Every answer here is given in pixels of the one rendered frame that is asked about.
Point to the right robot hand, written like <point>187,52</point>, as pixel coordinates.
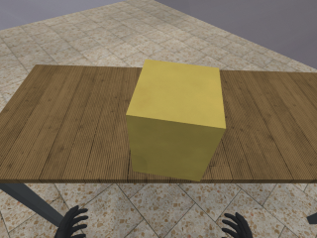
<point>242,227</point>

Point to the left robot hand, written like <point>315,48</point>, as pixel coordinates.
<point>65,229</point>

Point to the table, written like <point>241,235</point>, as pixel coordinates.
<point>68,124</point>

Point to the carton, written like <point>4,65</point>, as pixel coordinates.
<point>175,119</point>

